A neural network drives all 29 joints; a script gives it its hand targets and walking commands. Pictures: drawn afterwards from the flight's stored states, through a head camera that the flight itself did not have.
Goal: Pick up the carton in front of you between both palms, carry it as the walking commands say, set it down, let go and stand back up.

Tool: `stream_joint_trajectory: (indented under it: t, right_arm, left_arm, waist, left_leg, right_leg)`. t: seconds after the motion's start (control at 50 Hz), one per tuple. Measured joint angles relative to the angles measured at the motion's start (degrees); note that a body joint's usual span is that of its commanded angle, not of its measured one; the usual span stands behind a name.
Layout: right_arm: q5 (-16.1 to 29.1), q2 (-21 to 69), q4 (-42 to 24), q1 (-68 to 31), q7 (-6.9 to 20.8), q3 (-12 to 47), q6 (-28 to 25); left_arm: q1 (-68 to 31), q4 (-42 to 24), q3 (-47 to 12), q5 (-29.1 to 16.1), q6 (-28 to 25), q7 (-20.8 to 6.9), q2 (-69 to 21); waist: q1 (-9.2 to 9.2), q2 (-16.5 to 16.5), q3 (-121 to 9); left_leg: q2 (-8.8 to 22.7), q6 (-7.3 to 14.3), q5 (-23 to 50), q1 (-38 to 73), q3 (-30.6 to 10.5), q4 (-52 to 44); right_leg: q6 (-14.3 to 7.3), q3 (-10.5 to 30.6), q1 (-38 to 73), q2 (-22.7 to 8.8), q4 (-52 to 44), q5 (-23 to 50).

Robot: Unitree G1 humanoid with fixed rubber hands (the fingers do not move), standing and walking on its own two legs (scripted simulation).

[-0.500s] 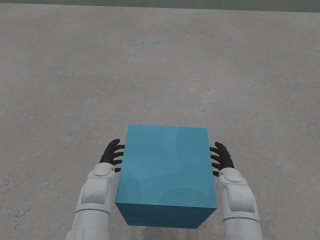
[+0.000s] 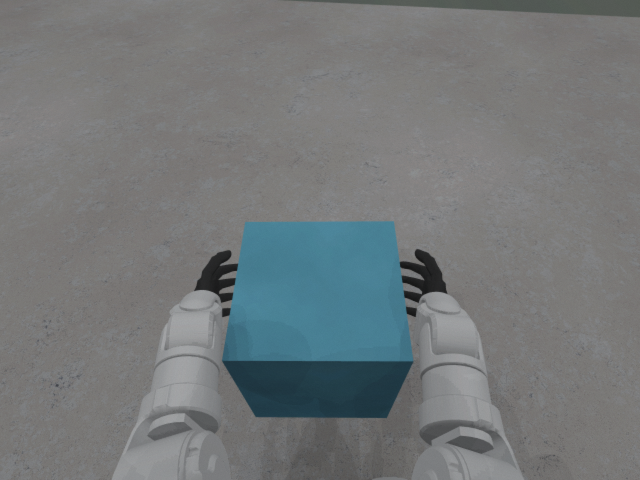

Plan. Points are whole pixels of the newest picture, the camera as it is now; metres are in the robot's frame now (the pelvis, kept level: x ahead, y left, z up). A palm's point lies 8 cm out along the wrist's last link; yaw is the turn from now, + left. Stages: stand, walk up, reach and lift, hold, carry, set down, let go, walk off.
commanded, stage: set down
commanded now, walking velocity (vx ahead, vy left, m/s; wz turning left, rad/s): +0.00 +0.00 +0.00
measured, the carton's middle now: (320, 325) +0.33 +0.01 -0.06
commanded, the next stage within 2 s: none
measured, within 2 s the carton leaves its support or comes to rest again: neither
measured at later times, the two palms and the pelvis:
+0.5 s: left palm (246, 322) +0.40 +0.15 -0.18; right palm (408, 348) +0.35 -0.15 -0.18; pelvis -0.03 +0.03 -0.11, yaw +0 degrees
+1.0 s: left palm (273, 336) +0.45 +0.12 -0.33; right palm (409, 366) +0.38 -0.18 -0.32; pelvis -0.04 +0.04 -0.22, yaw +2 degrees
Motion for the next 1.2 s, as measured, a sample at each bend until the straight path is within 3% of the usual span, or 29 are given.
stream_joint_trajectory:
  t: [0.08, 0.16, 0.28, 0.36, 0.48, 0.74, 0.94, 1.2]
  right_arm:
    - [-2.5, 1.6, 3.4, -4.5, -0.4, -4.8, -4.7]
    - [-3.0, 2.2, 3.7, -6.0, -0.6, -6.2, -10.4]
    - [0.5, 1.2, 1.5, -5.5, -1.9, -4.0, -19.4]
    - [4.5, -0.4, -1.0, -5.2, -2.7, -1.5, -22.1]
    - [8.3, -2.7, -2.9, -6.6, -3.0, -0.5, -21.8]
    - [5.4, -4.9, 3.2, -13.9, 0.4, -6.9, -19.8]
    - [8.9, -7.1, 3.9, -19.0, -0.7, -7.5, -21.0]
    - [10.3, -9.1, 5.5, -28.7, -3.0, -9.2, -19.1]
  left_arm:
    - [-5.2, 5.0, 3.8, 3.1, -4.3, -1.3, 1.4]
    - [-8.1, 6.8, 4.3, 3.3, -9.3, -1.4, 2.5]
    - [-10.4, 7.2, 0.2, -2.2, -17.4, 0.3, 4.6]
    - [-11.4, 5.7, -3.8, -7.3, -19.7, 1.9, 5.8]
    - [-13.4, 3.8, -6.5, -12.2, -18.7, 4.1, 6.0]
    - [-19.8, 9.6, -5.4, -10.8, -16.7, 6.8, 5.9]
    - [-27.2, 12.8, -10.0, -14.1, -17.7, 8.8, 9.3]
    - [-41.0, 20.5, -12.6, -16.2, -16.8, 8.6, 15.0]
  waist:
    - [-0.29, -0.4, 0.4]
    - [-0.52, -0.7, 0.5]
    - [-0.87, -0.9, -0.3]
    - [-1.11, -0.3, -2.7]
    - [-2.24, 0.4, -9.0]
    - [-4.92, 1.2, -16.6]
    - [-6.00, 0.7, -14.6]
    - [-7.16, 1.0, -7.7]
  left_leg:
    - [-0.5, -0.2, -1.3, -7.7, -0.8, 5.1]
    - [-1.4, -1.5, -1.9, -18.0, -0.7, 9.7]
    - [-2.8, -3.9, -2.4, -36.5, 0.0, 17.4]
    - [-3.7, -4.5, -3.8, -48.9, 0.6, 23.8]
    - [-5.7, -3.5, -6.8, -62.6, 1.7, 32.9]
    - [-7.9, -2.4, -11.3, -79.0, 3.1, 45.1]
    - [-9.0, -3.3, -13.8, -91.2, 3.4, 55.4]
    - [-10.1, -4.9, -15.7, -102.0, 3.7, 67.7]
  right_leg:
    - [-0.4, 0.0, -7.5, 0.5, 4.7, -1.1]
    - [-0.2, 0.6, -18.0, 0.4, 9.4, -1.6]
    - [0.9, 1.8, -36.5, 0.2, 16.5, -2.0]
    - [1.9, 2.6, -48.5, 0.3, 21.9, -2.8]
    - [3.6, 3.8, -62.3, -0.3, 31.0, -5.9]
    - [5.5, 5.2, -78.7, -0.4, 43.1, -10.7]
    - [6.0, 5.6, -91.1, 0.5, 53.4, -12.7]
    - [6.5, 5.7, -102.3, 2.0, 65.4, -13.6]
